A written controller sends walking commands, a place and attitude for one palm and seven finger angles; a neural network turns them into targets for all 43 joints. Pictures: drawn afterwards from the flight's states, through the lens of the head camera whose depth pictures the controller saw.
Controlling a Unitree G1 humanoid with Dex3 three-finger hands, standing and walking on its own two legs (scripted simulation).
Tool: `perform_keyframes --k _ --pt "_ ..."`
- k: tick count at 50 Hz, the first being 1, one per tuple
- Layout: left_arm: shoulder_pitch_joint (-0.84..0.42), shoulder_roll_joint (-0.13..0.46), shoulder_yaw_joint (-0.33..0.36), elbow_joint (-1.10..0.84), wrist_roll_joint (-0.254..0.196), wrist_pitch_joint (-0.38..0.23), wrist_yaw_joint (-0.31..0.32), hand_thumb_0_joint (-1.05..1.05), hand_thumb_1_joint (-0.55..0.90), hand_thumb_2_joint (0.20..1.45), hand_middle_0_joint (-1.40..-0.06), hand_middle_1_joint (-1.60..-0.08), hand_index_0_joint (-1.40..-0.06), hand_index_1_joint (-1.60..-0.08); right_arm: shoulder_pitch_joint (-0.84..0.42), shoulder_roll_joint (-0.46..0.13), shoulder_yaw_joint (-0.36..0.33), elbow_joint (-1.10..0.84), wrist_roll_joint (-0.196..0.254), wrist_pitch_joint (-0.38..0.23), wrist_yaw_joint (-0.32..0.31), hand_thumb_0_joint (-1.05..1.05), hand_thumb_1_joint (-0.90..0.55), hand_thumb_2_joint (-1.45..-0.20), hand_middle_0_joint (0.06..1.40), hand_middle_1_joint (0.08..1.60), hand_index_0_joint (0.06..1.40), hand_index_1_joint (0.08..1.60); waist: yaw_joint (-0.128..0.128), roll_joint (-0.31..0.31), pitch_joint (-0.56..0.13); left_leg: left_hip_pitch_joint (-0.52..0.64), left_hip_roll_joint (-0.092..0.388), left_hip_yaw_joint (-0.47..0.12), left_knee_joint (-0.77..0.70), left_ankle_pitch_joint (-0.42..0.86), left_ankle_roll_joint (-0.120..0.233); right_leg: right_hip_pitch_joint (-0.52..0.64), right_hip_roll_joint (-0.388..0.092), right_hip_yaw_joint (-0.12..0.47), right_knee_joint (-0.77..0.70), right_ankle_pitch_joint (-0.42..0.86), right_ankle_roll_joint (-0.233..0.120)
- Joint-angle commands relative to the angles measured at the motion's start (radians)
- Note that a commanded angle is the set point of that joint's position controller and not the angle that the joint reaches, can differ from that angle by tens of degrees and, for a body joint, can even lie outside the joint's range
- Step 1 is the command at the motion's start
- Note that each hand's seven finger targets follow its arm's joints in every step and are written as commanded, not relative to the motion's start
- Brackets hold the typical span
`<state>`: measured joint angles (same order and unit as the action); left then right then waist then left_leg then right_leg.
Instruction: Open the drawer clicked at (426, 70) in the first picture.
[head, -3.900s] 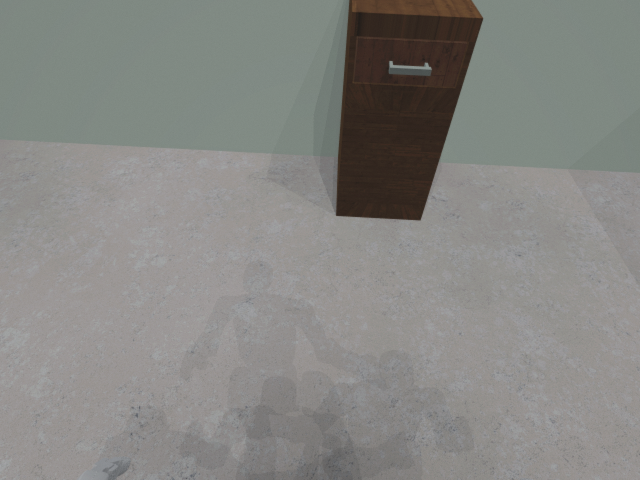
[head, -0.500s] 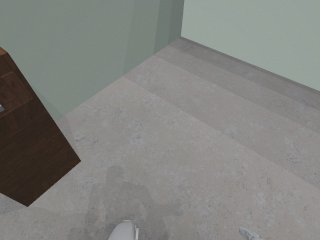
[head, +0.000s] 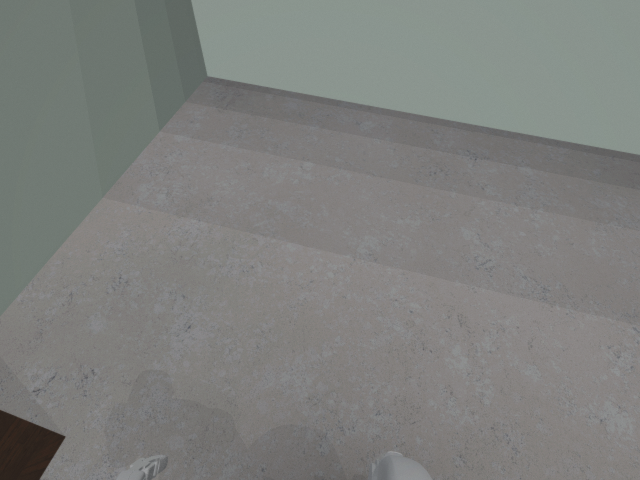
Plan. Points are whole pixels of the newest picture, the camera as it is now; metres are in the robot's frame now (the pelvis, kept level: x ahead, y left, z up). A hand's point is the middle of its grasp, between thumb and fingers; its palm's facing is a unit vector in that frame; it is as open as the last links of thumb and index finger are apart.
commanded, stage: walk to a spot facing it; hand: left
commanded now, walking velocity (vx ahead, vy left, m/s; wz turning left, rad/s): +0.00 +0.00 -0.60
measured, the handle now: out of the picture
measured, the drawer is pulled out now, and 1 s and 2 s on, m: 0.00 0.00 0.00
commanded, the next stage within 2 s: turn to face it in 1.42 s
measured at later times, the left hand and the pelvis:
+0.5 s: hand (203, 458) +0.17 +0.18 -0.17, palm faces -0.22 -0.96 -0.20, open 7.4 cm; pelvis +0.04 +0.01 -0.01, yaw -17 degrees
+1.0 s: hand (251, 415) +0.23 +0.11 -0.16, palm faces -0.58 -0.77 -0.26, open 7.4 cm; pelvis +0.02 +0.01 -0.01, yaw -37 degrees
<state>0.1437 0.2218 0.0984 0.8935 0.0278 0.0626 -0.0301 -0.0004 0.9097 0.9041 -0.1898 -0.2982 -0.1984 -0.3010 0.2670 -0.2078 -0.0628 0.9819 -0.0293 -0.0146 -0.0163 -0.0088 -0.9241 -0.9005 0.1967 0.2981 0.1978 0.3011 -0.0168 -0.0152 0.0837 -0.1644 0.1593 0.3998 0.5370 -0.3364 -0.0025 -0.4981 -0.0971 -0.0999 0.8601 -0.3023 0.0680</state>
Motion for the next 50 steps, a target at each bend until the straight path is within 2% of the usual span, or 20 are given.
perform_keyframes --k 1,2,3,4,5,8,11,20,24,25,26,27,29,32,40,45,47,48,49,50 --pt "0.030 0.029 0.002 -0.076 0.001 -0.038 0.005 0.000 0.900 0.900 -0.200 -0.300 -0.200 -0.300 0.021 -0.174 -0.050 -0.064 -0.002 -0.003 0.001 0.000 -0.900 -0.900 0.200 0.300 0.200 0.300 0.004 0.182 -0.103 0.089 0.256 -0.118 -0.022 0.550 0.064 0.114 0.046 -0.037 -0.201 0.004 -0.035" --pt "0.096 0.058 0.007 -0.060 0.002 -0.048 0.008 0.000 0.900 0.900 -0.200 -0.300 -0.200 -0.300 0.020 -0.176 -0.048 -0.072 0.002 0.000 0.005 0.000 -0.900 -0.900 0.200 0.300 0.200 0.300 0.043 0.135 -0.140 0.046 0.231 -0.084 0.112 0.554 0.027 0.239 0.064 -0.046 -0.294 0.087 -0.050" --pt "0.177 0.143 0.022 -0.038 0.009 -0.067 0.017 0.000 0.900 0.900 -0.200 -0.300 -0.200 -0.300 0.046 -0.149 -0.042 -0.086 0.012 0.005 0.014 0.000 -0.900 -0.900 0.200 0.300 0.200 0.300 0.083 -0.059 -0.211 -0.139 0.174 -0.064 0.354 0.388 -0.028 0.474 -0.041 0.101 -0.390 0.322 -0.103" --pt "0.257 0.268 0.048 -0.020 0.004 -0.078 0.032 0.000 0.900 0.900 -0.200 -0.300 -0.200 -0.300 0.018 -0.072 -0.018 -0.141 0.014 0.006 0.019 0.000 -0.900 -0.900 0.200 0.300 0.200 0.300 0.112 -0.329 -0.267 -0.434 -0.008 -0.112 0.640 -0.272 -0.091 0.623 -0.309 0.508 -0.416 0.825 -0.236" --pt "0.282 0.294 0.050 -0.014 -0.018 -0.071 0.047 0.000 0.900 0.900 -0.200 -0.300 -0.200 -0.300 -0.023 -0.091 -0.016 -0.160 0.021 0.020 0.000 0.000 -0.900 -0.900 0.200 0.300 0.200 0.300 0.121 -0.261 -0.296 -0.445 -0.013 -0.296 0.749 -0.343 -0.087 0.574 -0.356 0.510 -0.425 0.949 -0.308" --pt "0.091 0.183 0.025 -0.058 -0.020 -0.057 0.058 0.000 0.900 0.900 -0.200 -0.300 -0.200 -0.300 -0.061 -0.098 -0.016 -0.139 0.014 0.032 -0.004 0.000 -0.900 -0.900 0.200 0.300 0.200 0.300 0.053 -0.146 -0.200 -0.440 0.019 -0.370 0.720 -0.140 -0.087 0.443 -0.200 0.357 -0.448 0.626 -0.250" --pt "0.008 0.158 0.012 -0.076 -0.014 -0.059 0.056 0.000 0.900 0.900 -0.200 -0.300 -0.200 -0.300 -0.002 -0.087 -0.016 -0.106 0.008 0.051 -0.003 0.000 -0.900 -0.900 0.200 0.300 0.200 0.300 -0.002 -0.107 -0.160 -0.347 -0.009 -0.357 0.615 -0.053 -0.099 0.300 -0.132 0.268 -0.488 0.519 -0.212" --pt "0.046 0.186 0.026 -0.066 -0.001 -0.044 0.044 0.000 0.900 0.900 -0.200 -0.300 -0.200 -0.300 -0.085 -0.072 -0.012 -0.152 0.021 0.037 -0.008 0.000 -0.900 -0.900 0.200 0.300 0.200 0.300 0.033 -0.148 -0.145 -0.231 -0.093 -0.352 0.266 -0.098 -0.083 0.250 -0.112 0.430 -0.491 0.351 -0.240" --pt "-0.004 0.165 0.023 -0.084 -0.014 -0.028 0.039 0.000 0.900 0.900 -0.200 -0.300 -0.200 -0.300 0.025 -0.090 -0.016 -0.122 0.026 0.019 -0.021 0.000 -0.900 -0.900 0.200 0.300 0.200 0.300 -0.022 -0.125 -0.186 0.035 -0.111 -0.337 -0.088 0.085 -0.060 0.133 -0.026 0.423 -0.384 0.292 -0.147" --pt "0.004 0.110 0.013 -0.097 -0.021 -0.024 0.036 0.000 0.900 0.900 -0.200 -0.300 -0.200 -0.300 0.050 -0.152 -0.025 -0.124 0.021 0.009 -0.025 0.000 -0.900 -0.900 0.200 0.300 0.200 0.300 -0.035 0.069 -0.197 0.127 0.043 -0.502 -0.222 0.052 -0.017 0.013 0.072 0.339 -0.250 0.108 -0.095" --pt "0.020 0.068 0.005 -0.118 -0.023 -0.023 0.024 0.000 0.900 0.900 -0.200 -0.300 -0.200 -0.300 0.022 -0.245 -0.041 -0.150 0.008 0.010 -0.020 0.000 -0.900 -0.900 0.200 0.300 0.200 0.300 -0.020 0.351 -0.150 0.123 0.293 -0.731 -0.316 0.104 0.067 -0.149 0.179 0.177 0.004 -0.239 -0.031" --pt "0.002 0.108 0.017 -0.113 -0.004 -0.019 0.022 0.000 0.900 0.900 -0.200 -0.300 -0.200 -0.300 -0.012 -0.246 -0.038 -0.166 0.004 0.016 -0.018 0.000 -0.900 -0.900 0.200 0.300 0.200 0.300 -0.023 0.268 -0.095 -0.020 0.351 -0.733 -0.319 0.102 0.128 -0.111 0.123 0.176 0.190 -0.259 -0.020" --pt "0.070 0.128 0.040 -0.061 0.006 -0.005 0.010 0.000 0.900 0.900 -0.200 -0.300 -0.200 -0.300 -0.146 -0.156 -0.014 -0.190 0.004 0.007 -0.026 0.000 -0.900 -0.900 0.200 0.300 0.200 0.300 0.047 0.214 -0.053 -0.095 0.215 -0.540 -0.309 0.135 0.083 -0.088 0.101 0.176 0.336 -0.115 0.004" --pt "0.082 0.096 0.028 -0.051 -0.002 -0.007 -0.001 0.000 0.900 0.900 -0.200 -0.300 -0.200 -0.300 -0.111 -0.142 -0.014 -0.182 0.006 -0.002 -0.026 0.000 -0.900 -0.900 0.200 0.300 0.200 0.300 0.035 0.191 -0.088 0.023 0.147 -0.375 -0.227 0.387 0.082 -0.115 0.088 0.128 0.391 -0.064 0.021" --pt "-0.025 0.058 0.003 -0.080 -0.008 -0.003 -0.002 0.000 0.900 0.900 -0.200 -0.300 -0.200 -0.300 0.031 -0.170 -0.041 -0.114 0.005 0.006 -0.015 0.000 -0.900 -0.900 0.200 0.300 0.200 0.300 -0.036 0.202 -0.090 0.152 0.218 -0.295 -0.176 0.520 0.128 -0.059 0.039 0.033 0.093 -0.140 0.027" --pt "-0.011 0.052 -0.002 -0.078 -0.008 -0.018 0.003 0.000 0.900 0.900 -0.200 -0.300 -0.200 -0.300 0.016 -0.195 -0.056 -0.096 0.003 0.013 -0.002 0.000 -0.900 -0.900 0.200 0.300 0.200 0.300 -0.032 0.251 -0.119 0.126 0.245 -0.234 -0.101 0.550 0.109 0.074 0.063 -0.013 -0.109 -0.139 -0.009" --pt "0.036 0.063 0.002 -0.068 -0.008 -0.031 0.007 0.000 0.900 0.900 -0.200 -0.300 -0.200 -0.300 0.010 -0.197 -0.057 -0.094 0.005 0.015 0.002 0.000 -0.900 -0.900 0.200 0.300 0.200 0.300 0.002 0.205 -0.149 0.091 0.229 -0.184 -0.002 0.539 0.056 0.199 0.077 -0.023 -0.293 -0.007 -0.031" --pt "0.095 0.103 0.009 -0.050 -0.006 -0.043 0.012 0.000 0.900 0.900 -0.200 -0.300 -0.200 -0.300 0.011 -0.187 -0.055 -0.097 0.012 0.016 0.006 0.000 -0.900 -0.900 0.200 0.300 0.200 0.300 0.039 0.123 -0.184 0.004 0.201 -0.144 0.141 0.467 0.003 0.355 0.054 0.007 -0.428 0.150 -0.052" --pt "0.170 0.225 0.028 -0.030 0.005 -0.059 0.027 0.000 0.900 0.900 -0.200 -0.300 -0.200 -0.300 0.014 -0.120 -0.037 -0.131 0.021 0.022 0.012 0.000 -0.900 -0.900 0.200 0.300 0.200 0.300 0.079 -0.206 -0.215 -0.287 0.091 -0.120 0.363 0.037 -0.062 0.572 -0.172 0.328 -0.503 0.430 -0.141" --pt "0.214 0.297 0.045 -0.016 -0.008 -0.055 0.042 0.000 0.900 0.900 -0.200 -0.300 -0.200 -0.300 -0.065 -0.075 -0.018 -0.181 0.016 0.031 0.009 0.000 -0.900 -0.900 0.200 0.300 0.200 0.300 0.105 -0.305 -0.204 -0.446 -0.011 -0.223 0.562 -0.322 -0.089 0.539 -0.334 0.515 -0.483 0.759 -0.247"
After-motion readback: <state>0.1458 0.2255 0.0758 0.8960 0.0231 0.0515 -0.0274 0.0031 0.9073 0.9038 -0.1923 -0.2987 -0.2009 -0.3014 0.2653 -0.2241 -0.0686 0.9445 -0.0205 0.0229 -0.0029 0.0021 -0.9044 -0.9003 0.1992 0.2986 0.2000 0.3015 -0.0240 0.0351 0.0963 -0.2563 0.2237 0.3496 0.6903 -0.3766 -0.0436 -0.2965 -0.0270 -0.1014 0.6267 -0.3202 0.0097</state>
